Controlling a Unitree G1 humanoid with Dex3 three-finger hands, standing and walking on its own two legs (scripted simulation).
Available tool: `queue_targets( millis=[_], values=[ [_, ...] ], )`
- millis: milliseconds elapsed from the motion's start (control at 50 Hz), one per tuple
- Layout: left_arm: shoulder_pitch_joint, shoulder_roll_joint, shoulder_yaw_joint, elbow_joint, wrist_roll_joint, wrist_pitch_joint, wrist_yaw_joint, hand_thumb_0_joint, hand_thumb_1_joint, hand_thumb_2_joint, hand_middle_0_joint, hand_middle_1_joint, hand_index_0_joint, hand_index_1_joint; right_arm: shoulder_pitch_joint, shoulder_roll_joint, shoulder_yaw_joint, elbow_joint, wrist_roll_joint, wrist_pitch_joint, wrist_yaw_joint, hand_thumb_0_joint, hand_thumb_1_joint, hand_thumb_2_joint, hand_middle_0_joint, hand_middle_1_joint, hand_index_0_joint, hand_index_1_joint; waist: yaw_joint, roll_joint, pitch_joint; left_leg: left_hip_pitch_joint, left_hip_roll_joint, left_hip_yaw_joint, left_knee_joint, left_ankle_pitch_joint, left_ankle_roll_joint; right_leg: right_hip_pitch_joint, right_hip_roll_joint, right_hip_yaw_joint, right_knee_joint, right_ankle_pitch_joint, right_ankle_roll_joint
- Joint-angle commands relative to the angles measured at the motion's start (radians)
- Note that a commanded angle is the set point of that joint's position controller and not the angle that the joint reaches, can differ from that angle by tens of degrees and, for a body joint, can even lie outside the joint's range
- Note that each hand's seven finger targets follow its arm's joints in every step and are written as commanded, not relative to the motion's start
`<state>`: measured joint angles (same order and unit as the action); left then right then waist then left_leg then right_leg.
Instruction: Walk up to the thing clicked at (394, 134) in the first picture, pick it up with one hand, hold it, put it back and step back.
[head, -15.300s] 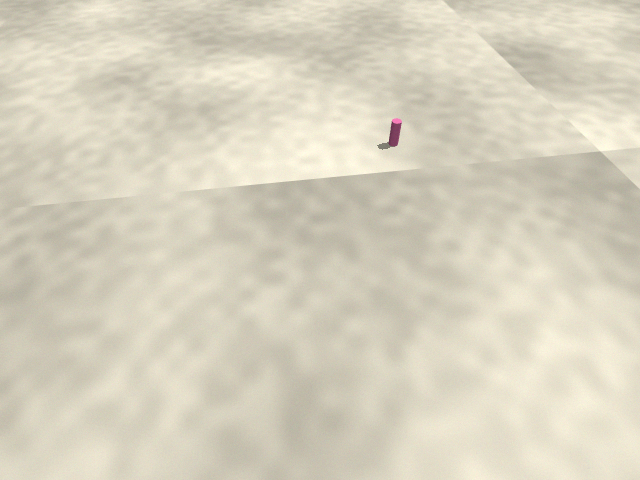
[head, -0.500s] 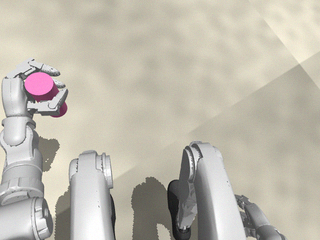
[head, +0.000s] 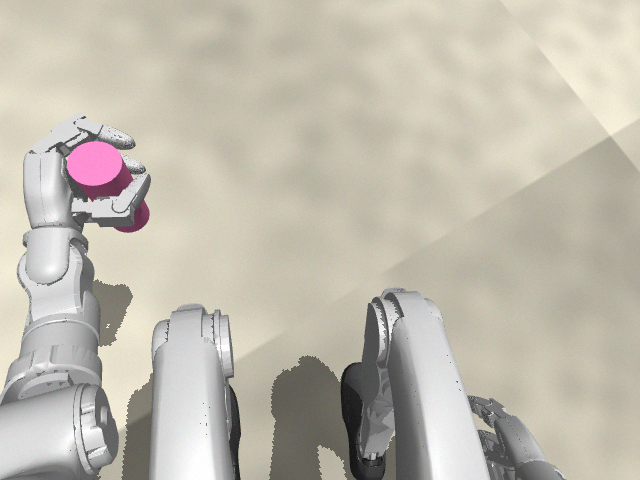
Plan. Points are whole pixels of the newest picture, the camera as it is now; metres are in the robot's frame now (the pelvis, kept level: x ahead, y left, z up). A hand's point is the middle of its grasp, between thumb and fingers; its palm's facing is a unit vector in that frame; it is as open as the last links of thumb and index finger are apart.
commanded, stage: settle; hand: left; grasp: from the side
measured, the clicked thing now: (114, 192) +0.46 +0.24 -0.07
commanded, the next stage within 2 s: lift in 0.06 s
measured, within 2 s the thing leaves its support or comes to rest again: neither
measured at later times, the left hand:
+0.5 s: hand (105, 171) +0.45 +0.22 +0.01, palm faces +0.09 -1.00 -0.04, open 7.1 cm
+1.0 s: hand (20, 128) +0.41 +0.22 +0.15, palm faces +0.11 -0.99 -0.06, open 7.1 cm
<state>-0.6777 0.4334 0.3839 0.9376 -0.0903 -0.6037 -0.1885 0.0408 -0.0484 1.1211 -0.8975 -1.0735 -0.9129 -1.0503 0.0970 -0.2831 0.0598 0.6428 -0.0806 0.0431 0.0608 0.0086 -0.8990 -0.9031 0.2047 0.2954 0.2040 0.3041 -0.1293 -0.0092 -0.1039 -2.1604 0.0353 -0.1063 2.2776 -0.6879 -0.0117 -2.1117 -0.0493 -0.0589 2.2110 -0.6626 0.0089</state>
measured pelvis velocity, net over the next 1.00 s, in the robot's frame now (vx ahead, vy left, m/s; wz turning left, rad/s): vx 0.02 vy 0.00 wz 0.04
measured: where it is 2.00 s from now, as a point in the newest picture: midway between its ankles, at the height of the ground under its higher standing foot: (295, 455)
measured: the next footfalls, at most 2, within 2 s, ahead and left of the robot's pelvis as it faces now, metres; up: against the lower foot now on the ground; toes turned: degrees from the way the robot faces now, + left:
none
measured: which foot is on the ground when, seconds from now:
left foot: down 0.00-1.00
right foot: down 0.00-1.00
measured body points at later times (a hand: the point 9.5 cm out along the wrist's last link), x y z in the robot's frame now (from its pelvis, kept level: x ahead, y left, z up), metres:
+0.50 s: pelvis +0.00 +0.00 +0.02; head +0.20 +0.04 +0.43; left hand +0.44 +0.27 +0.01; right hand +0.12 -0.27 -0.10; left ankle +0.08 +0.13 -0.34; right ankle +0.10 -0.13 -0.34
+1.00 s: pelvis +0.02 +0.00 +0.14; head +0.18 +0.03 +0.56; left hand +0.40 +0.27 +0.16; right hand +0.19 -0.25 +0.02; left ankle +0.08 +0.13 -0.34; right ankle +0.10 -0.13 -0.34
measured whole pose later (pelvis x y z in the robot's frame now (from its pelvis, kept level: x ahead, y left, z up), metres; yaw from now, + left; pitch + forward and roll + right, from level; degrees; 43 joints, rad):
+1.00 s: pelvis +0.02 +0.00 +0.14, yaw +2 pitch +30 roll -3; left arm -0.35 0.30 0.25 0.45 -0.17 -0.36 -0.14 0.04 -0.05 1.12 -0.89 -1.08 -0.91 -1.06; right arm 0.12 -0.25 -0.01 0.59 0.03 0.01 -0.02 0.01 -0.90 -0.90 0.20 0.29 0.20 0.30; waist -0.05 0.02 -0.18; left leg -1.72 0.05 -0.06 1.84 -0.65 -0.01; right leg -1.69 -0.05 -0.05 1.79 -0.64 0.01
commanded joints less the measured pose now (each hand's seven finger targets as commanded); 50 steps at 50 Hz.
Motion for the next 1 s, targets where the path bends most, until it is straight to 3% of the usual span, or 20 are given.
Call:
queue_targets(
  millis=[0, 120, 160, 220, 280, 320, 360, 380, 460, 540, 560, 600, 700, 740, 800, 860, 900, 920, 940, 980],
  values=[
    [-0.311, 0.200, 0.039, -0.201, -0.018, -0.070, 0.001, 0.000, 0.383, 1.336, -1.365, -1.427, -1.351, -1.451, 0.135, -0.209, -0.076, -0.048, -0.001, -0.013, -0.012, 0.000, -0.897, -0.900, 0.199, 0.300, 0.199, 0.300, -0.011, 0.171, -0.670, 0.445, -0.028, 0.059, -0.279, 0.129, 0.034, 0.360, 0.045, -0.033, -0.236, 0.157, -0.045],
    [-0.325, 0.189, 0.031, -0.157, -0.007, -0.073, 0.012, 0.000, 0.408, 1.344, -1.341, -1.407, -1.327, -1.431, 0.131, -0.207, -0.074, -0.044, 0.000, -0.013, -0.012, 0.000, -0.890, -0.899, 0.199, 0.300, 0.199, 0.300, -0.018, 0.167, -0.634, 0.444, -0.028, 0.054, -0.301, 0.103, 0.034, 0.337, 0.043, -0.037, -0.242, 0.128, -0.046],
    [-0.329, 0.210, 0.048, -0.174, -0.004, -0.078, 0.013, 0.000, 0.426, 1.265, -1.392, -1.444, -1.412, -1.429, 0.135, -0.208, -0.079, -0.043, -0.002, -0.011, -0.012, 0.000, -0.938, -0.904, 0.200, 0.299, 0.199, 0.299, -0.003, 0.187, -0.654, 0.459, -0.029, 0.056, -0.309, 0.103, 0.031, 0.340, 0.042, -0.034, -0.243, 0.129, -0.049],
    [-0.293, 0.188, 0.034, -0.170, -0.010, -0.072, 0.001, 0.000, 0.320, 1.200, -1.326, -1.402, -1.343, -1.393, 0.143, -0.203, -0.083, -0.049, 0.004, -0.010, -0.013, 0.000, -0.935, -0.905, 0.200, 0.299, 0.200, 0.299, -0.005, 0.167, -0.692, 0.473, -0.031, 0.064, -0.315, 0.122, 0.034, 0.382, 0.042, -0.029, -0.258, 0.143, -0.045],
    [-0.345, 0.218, 0.051, -0.243, -0.024, -0.071, -0.007, 0.000, 0.355, 1.203, -1.327, -1.393, -1.343, -1.384, 0.156, -0.203, -0.091, -0.046, 0.010, -0.015, -0.016, 0.000, -0.929, -0.903, 0.200, 0.299, 0.199, 0.299, 0.005, 0.178, -0.729, 0.481, -0.033, 0.071, -0.323, 0.122, 0.035, 0.404, 0.042, -0.019, -0.267, 0.146, -0.046],
    [-0.276, 0.151, 0.016, -0.169, -0.039, -0.054, -0.025, 0.000, 0.367, 1.202, -1.313, -1.385, -1.330, -1.375, 0.144, -0.205, -0.095, -0.051, 0.020, -0.021, -0.019, 0.000, -0.926, -0.903, 0.200, 0.299, 0.200, 0.299, -0.007, 0.147, -0.677, 0.475, -0.031, 0.067, -0.333, 0.110, 0.036, 0.381, 0.041, -0.023, -0.279, 0.135, -0.047],
    [-0.324, 0.224, 0.048, -0.265, -0.037, -0.060, -0.028, 0.000, 0.355, 1.209, -1.321, -1.388, -1.336, -1.381, 0.149, -0.203, -0.099, -0.055, 0.024, -0.021, -0.025, 0.000, -0.926, -0.903, 0.200, 0.299, 0.199, 0.299, 0.010, 0.171, -0.699, 0.474, -0.032, 0.076, -0.348, 0.094, 0.038, 0.412, 0.039, -0.012, -0.300, 0.119, -0.047],
    [-0.275, 0.211, 0.053, -0.246, -0.042, -0.053, -0.031, 0.000, 0.350, 1.202, -1.321, -1.387, -1.338, -1.377, 0.146, -0.204, -0.102, -0.060, 0.029, -0.021, -0.027, 0.000, -0.926, -0.903, 0.200, 0.299, 0.199, 0.299, 0.026, 0.164, -0.708, 0.502, -0.033, 0.073, -0.364, 0.093, 0.037, 0.417, 0.038, -0.014, -0.306, 0.116, -0.048],
    [-0.244, 0.134, 0.014, -0.256, -0.063, -0.025, -0.040, 0.000, 0.384, 1.214, -1.295, -1.379, -1.314, -1.368, 0.148, -0.201, -0.108, -0.067, 0.042, -0.032, -0.033, 0.000, -0.920, -0.901, 0.200, 0.299, 0.200, 0.299, 0.007, 0.151, -0.692, 0.533, -0.031, 0.059, -0.396, 0.106, 0.034, 0.415, 0.036, -0.018, -0.328, 0.134, -0.049],
    [-0.219, 0.145, 0.006, -0.365, -0.070, -0.009, -0.037, 0.000, 0.364, 1.209, -1.301, -1.383, -1.323, -1.370, 0.141, -0.189, -0.114, -0.089, 0.053, -0.036, -0.043, 0.000, -0.917, -0.900, 0.200, 0.299, 0.200, 0.299, 0.025, 0.147, -0.712, 0.555, -0.031, 0.066, -0.431, 0.095, 0.038, 0.474, 0.034, -0.004, -0.379, 0.124, -0.048],
    [-0.262, 0.182, 0.027, -0.428, -0.071, -0.006, -0.029, 0.000, 0.368, 1.213, -1.296, -1.383, -1.319, -1.369, 0.150, -0.192, -0.120, -0.083, 0.054, -0.037, -0.045, 0.000, -0.916, -0.900, 0.200, 0.299, 0.200, 0.299, 0.035, 0.156, -0.742, 0.584, -0.030, 0.067, -0.438, 0.106, 0.037, 0.484, 0.035, 0.002, -0.387, 0.134, -0.049],
    [-0.180, 0.102, -0.018, -0.383, -0.085, 0.021, -0.031, 0.000, 0.359, 1.221, -1.294, -1.390, -1.318, -1.375, 0.135, -0.184, -0.118, -0.094, 0.063, -0.044, -0.050, 0.000, -0.913, -0.899, 0.200, 0.299, 0.200, 0.299, 0.022, 0.131, -0.693, 0.586, -0.029, 0.064, -0.454, 0.112, 0.038, 0.488, 0.035, 0.002, -0.410, 0.138, -0.047],
    [-0.119, 0.127, -0.012, -0.512, -0.082, 0.055, -0.010, 0.000, 0.339, 1.230, -1.308, -1.402, -1.331, -1.388, 0.129, -0.174, -0.127, -0.115, 0.074, -0.050, -0.060, 0.000, -0.909, -0.898, 0.200, 0.299, 0.200, 0.299, 0.058, 0.127, -0.731, 0.667, -0.025, 0.067, -0.518, 0.131, 0.038, 0.577, 0.033, 0.018, -0.480, 0.148, -0.047],
    [-0.108, 0.085, -0.047, -0.580, -0.091, 0.079, -0.004, 0.000, 0.365, 1.222, -1.295, -1.388, -1.319, -1.373, 0.126, -0.170, -0.130, -0.121, 0.082, -0.052, -0.065, 0.000, -0.905, -0.897, 0.200, 0.299, 0.200, 0.299, 0.049, 0.147, -0.715, 0.713, -0.024, 0.055, -0.564, 0.117, 0.034, 0.585, 0.032, 0.016, -0.508, 0.143, -0.048],
    [0.005, 0.084, -0.023, -0.592, -0.096, 0.116, 0.018, 0.000, 0.412, 1.214, -1.269, -1.365, -1.294, -1.348, 0.111, -0.164, -0.133, -0.140, 0.096, -0.053, -0.075, 0.000, -0.899, -0.896, 0.200, 0.299, 0.200, 0.299, 0.062, 0.090, -0.681, 0.721, -0.023, 0.046, -0.611, 0.107, 0.038, 0.645, 0.032, 0.014, -0.563, 0.140, -0.042],
    [0.012, 0.055, -0.068, -0.693, -0.101, 0.143, 0.034, 0.000, 0.387, 1.221, -1.273, -1.379, -1.298, -1.363, 0.098, -0.151, -0.130, -0.152, 0.106, -0.057, -0.081, 0.000, -0.901, -0.896, 0.200, 0.299, 0.200, 0.299, 0.065, 0.118, -0.669, 0.802, -0.020, 0.040, -0.673, 0.098, 0.034, 0.680, 0.031, 0.022, -0.614, 0.133, -0.043],
    [0.056, 0.084, -0.051, -0.743, -0.096, 0.165, 0.050, 0.000, 0.404, 1.217, -1.271, -1.374, -1.295, -1.358, 0.102, -0.145, -0.135, -0.149, 0.111, -0.059, -0.090, 0.000, -0.902, -0.896, 0.200, 0.299, 0.200, 0.299, 0.076, 0.125, -0.666, 0.856, -0.017, 0.039, -0.709, 0.099, 0.032, 0.722, 0.032, 0.028, -0.656, 0.133, -0.040],
    [0.100, 0.017, -0.101, -0.678, -0.102, 0.182, 0.049, 0.000, 0.409, 1.222, -1.264, -1.373, -1.288, -1.356, 0.089, -0.143, -0.129, -0.158, 0.117, -0.062, -0.093, 0.000, -0.898, -0.895, 0.200, 0.299, 0.200, 0.299, 0.053, 0.083, -0.621, 0.853, -0.017, 0.030, -0.729, 0.082, 0.034, 0.725, 0.033, 0.023, -0.678, 0.126, -0.037],
    [0.097, 0.006, -0.116, -0.737, -0.104, 0.186, 0.051, 0.000, 0.383, 1.223, -1.265, -1.378, -1.289, -1.363, 0.091, -0.136, -0.131, -0.156, 0.116, -0.069, -0.094, 0.000, -0.904, -0.897, 0.200, 0.299, 0.200, 0.299, 0.053, 0.080, -0.626, 0.863, -0.016, 0.037, -0.734, 0.106, 0.035, 0.756, 0.034, 0.028, -0.698, 0.145, -0.035],
    [0.116, 0.057, -0.075, -0.803, -0.111, 0.200, 0.068, 0.000, 0.358, 1.216, -1.269, -1.379, -1.293, -1.364, 0.092, -0.131, -0.130, -0.153, 0.121, -0.071, -0.102, 0.000, -0.905, -0.897, 0.200, 0.299, 0.200, 0.299, 0.083, 0.095, -0.641, 0.933, -0.017, 0.043, -0.770, 0.141, 0.033, 0.822, 0.034, 0.037, -0.743, 0.169, -0.035]
  ],
)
